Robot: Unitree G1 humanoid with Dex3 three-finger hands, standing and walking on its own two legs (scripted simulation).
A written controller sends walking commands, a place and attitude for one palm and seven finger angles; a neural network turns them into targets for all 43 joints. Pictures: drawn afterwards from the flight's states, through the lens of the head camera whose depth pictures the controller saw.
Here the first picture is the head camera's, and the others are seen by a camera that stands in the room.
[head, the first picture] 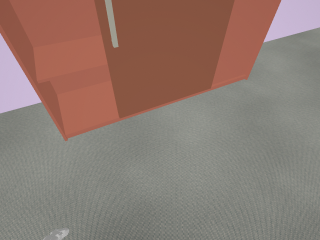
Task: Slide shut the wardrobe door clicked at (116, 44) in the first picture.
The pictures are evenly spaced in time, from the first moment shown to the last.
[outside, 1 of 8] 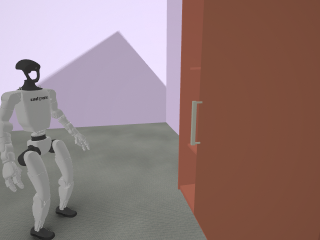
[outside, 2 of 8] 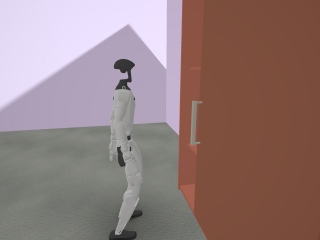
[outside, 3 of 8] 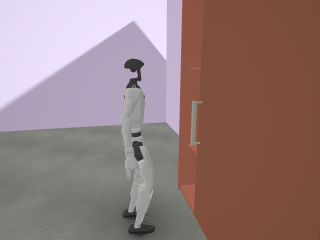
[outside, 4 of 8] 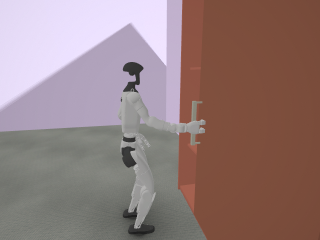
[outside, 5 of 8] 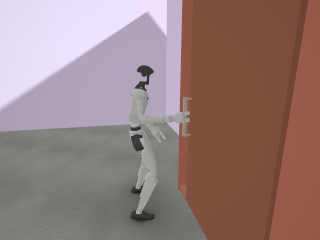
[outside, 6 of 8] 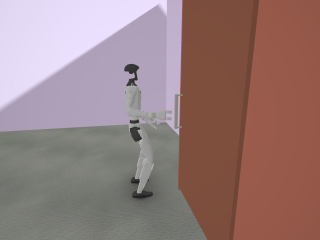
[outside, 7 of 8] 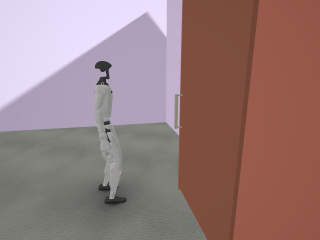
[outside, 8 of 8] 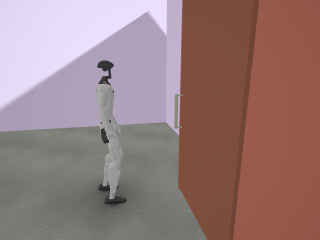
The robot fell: no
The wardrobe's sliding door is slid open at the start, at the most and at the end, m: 0.43 0.43 0.00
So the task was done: yes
